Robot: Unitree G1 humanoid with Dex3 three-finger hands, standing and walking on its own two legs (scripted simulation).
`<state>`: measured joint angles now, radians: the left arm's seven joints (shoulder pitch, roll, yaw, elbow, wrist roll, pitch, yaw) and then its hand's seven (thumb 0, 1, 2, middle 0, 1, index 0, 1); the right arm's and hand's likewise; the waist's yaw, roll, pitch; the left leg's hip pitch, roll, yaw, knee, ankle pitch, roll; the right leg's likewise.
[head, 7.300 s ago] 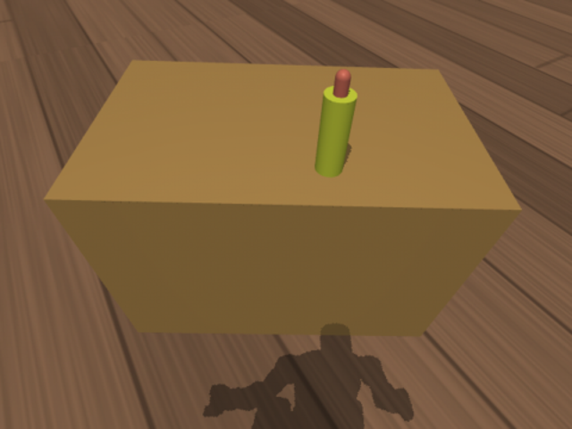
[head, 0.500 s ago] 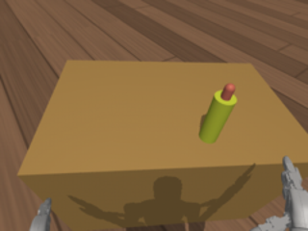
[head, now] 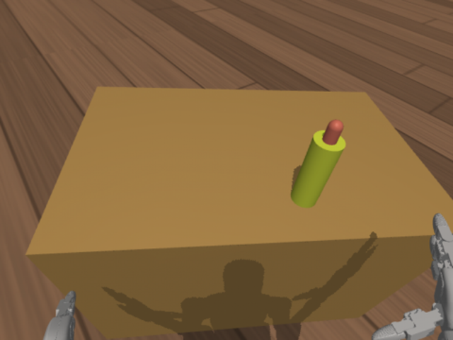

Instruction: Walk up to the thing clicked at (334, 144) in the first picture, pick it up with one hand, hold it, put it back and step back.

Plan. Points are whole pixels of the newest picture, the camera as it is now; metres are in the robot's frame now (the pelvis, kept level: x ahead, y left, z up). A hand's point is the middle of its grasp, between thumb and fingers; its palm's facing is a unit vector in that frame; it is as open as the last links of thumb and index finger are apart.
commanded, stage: go down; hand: right
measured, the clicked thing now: (318, 164) +0.47 -0.23 +0.04
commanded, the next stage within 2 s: none
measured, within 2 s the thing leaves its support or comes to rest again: neither
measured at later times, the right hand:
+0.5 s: hand (417, 252) +0.23 -0.31 +0.09, palm faces +0.33 +0.91 -0.27, open 17.4 cm
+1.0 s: hand (431, 209) +0.31 -0.37 +0.10, palm faces +0.19 +0.98 +0.00, open 17.6 cm
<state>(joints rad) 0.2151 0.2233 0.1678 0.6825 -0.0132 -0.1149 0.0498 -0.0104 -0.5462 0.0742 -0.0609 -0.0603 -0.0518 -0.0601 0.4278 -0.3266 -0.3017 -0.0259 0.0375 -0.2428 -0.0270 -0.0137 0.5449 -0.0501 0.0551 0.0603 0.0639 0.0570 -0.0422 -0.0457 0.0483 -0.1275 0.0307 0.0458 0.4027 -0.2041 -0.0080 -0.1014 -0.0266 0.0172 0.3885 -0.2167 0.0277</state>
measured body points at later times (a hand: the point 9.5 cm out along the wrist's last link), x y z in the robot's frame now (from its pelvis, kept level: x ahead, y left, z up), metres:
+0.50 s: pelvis +0.00 -0.01 +0.00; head -0.01 +0.00 +0.45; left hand +0.16 +0.26 -0.09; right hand +0.21 -0.36 +0.10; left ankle +0.01 +0.12 -0.74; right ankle +0.00 -0.14 -0.74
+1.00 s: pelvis +0.00 -0.02 -0.01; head +0.02 -0.03 +0.44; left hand +0.15 +0.25 -0.08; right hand +0.30 -0.42 +0.10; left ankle +0.01 +0.12 -0.74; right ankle +0.00 -0.14 -0.74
